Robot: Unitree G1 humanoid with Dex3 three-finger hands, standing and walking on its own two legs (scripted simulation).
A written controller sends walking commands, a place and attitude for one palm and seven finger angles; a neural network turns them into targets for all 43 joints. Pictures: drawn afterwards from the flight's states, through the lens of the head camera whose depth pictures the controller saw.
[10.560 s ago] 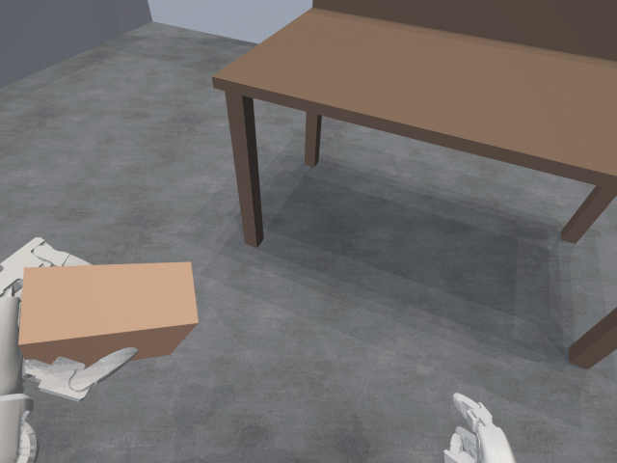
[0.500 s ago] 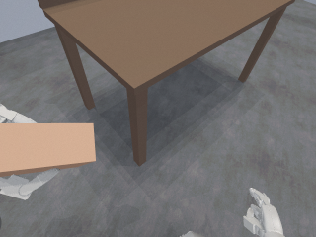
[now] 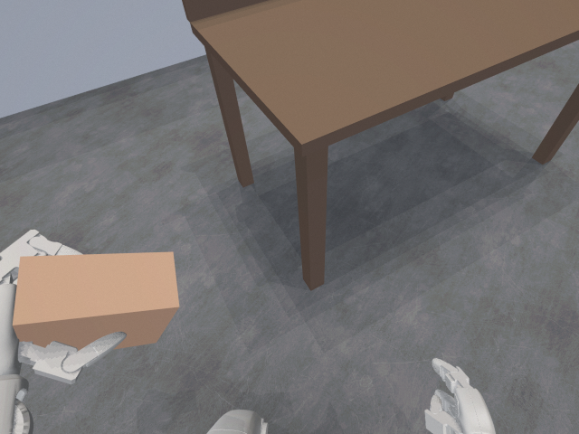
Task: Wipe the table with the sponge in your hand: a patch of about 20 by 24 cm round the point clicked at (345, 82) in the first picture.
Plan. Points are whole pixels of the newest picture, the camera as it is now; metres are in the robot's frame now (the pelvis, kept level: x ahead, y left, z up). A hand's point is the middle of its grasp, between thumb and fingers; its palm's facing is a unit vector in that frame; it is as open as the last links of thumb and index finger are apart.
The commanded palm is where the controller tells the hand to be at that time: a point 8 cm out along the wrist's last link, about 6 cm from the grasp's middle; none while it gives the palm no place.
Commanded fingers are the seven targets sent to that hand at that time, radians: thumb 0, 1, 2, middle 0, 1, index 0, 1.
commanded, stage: take the last steps up to it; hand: left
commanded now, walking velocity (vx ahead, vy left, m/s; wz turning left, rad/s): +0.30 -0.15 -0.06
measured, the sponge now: (123, 305) +0.23 +0.19 +0.12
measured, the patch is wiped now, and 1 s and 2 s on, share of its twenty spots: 0.00 0.00 0.00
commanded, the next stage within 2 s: none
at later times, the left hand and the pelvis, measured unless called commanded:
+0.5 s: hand (82, 321) +0.19 +0.20 +0.17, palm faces +0.41 -0.81 -0.42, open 10.3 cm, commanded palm +0.15 +0.24 +0.18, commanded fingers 0.00 0.10 1.30 -1.20 -1.60 -1.20 -1.60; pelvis -0.02 -0.04 -0.01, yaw +0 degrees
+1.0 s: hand (185, 241) +0.28 +0.12 +0.17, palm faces +0.38 -0.84 -0.40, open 10.3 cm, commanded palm +0.23 +0.16 +0.18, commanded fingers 0.00 0.10 1.30 -1.20 -1.60 -1.20 -1.60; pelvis +0.06 -0.12 -0.01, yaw -2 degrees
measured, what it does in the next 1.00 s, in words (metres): steps to the right: left foot, then right foot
